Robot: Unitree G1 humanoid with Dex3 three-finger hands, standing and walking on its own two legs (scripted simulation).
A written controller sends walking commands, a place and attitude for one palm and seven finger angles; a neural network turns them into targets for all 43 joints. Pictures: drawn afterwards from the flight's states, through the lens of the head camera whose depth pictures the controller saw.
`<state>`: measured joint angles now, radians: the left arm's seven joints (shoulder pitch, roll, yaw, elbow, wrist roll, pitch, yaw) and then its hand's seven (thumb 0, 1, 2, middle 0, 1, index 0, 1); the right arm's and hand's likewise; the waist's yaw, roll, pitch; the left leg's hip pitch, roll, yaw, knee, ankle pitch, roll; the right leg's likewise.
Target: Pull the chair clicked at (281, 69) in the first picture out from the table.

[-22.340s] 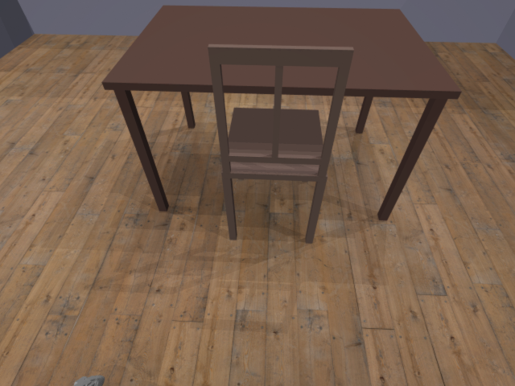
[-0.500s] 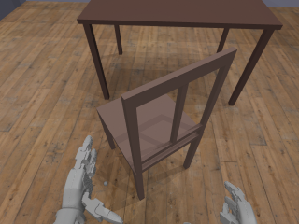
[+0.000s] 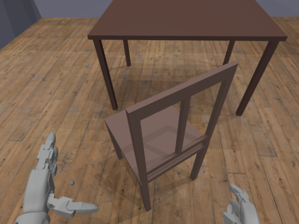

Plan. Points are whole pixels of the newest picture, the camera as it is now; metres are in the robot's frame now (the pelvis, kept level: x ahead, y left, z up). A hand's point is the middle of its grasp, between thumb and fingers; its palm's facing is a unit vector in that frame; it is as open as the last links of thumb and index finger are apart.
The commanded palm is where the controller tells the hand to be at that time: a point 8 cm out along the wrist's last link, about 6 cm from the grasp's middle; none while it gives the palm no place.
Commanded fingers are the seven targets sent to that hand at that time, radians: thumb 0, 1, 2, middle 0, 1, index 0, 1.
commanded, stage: draw the hand back to the body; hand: left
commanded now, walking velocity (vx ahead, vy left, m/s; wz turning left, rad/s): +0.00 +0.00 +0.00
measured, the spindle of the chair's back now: (181, 128) +0.46 -0.08 -0.06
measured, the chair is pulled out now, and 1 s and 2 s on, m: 0.60 0.60 0.60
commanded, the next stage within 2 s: step back with the hand held close in 0.92 s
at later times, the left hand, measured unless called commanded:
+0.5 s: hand (21, 156) +0.21 +0.26 +0.17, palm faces +0.45 -0.79 -0.42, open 10.0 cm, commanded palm +0.16 +0.30 +0.20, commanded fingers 0.00 0.86 0.88 -0.19 -0.29 -0.19 -0.29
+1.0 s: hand (9, 152) +0.21 +0.27 +0.19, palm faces +0.48 -0.77 -0.41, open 7.4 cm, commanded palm +0.16 +0.31 +0.20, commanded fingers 0.00 0.90 0.90 -0.20 -0.30 -0.20 -0.30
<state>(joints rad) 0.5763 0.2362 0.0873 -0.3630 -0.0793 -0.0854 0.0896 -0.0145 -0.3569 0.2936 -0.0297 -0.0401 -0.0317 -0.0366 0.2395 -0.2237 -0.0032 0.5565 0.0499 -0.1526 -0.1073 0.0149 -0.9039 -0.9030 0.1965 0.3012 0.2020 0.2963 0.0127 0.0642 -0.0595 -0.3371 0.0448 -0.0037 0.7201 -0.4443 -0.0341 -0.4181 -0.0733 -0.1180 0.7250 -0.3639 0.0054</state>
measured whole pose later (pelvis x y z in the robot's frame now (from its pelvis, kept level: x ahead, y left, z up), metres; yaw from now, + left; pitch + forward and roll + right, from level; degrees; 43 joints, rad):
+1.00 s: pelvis +0.01 +0.01 +0.03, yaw -2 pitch -4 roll -1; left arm 0.49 0.34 0.35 -0.43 -0.06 -0.08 0.17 0.01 0.88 0.90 -0.21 -0.30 -0.21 -0.30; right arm 0.21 -0.22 0.00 0.64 0.03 -0.13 -0.08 0.01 -0.90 -0.90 0.20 0.30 0.20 0.30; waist 0.06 0.08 0.03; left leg -0.01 0.05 0.04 0.41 -0.32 -0.02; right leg -0.11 -0.05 -0.10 0.43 -0.24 0.02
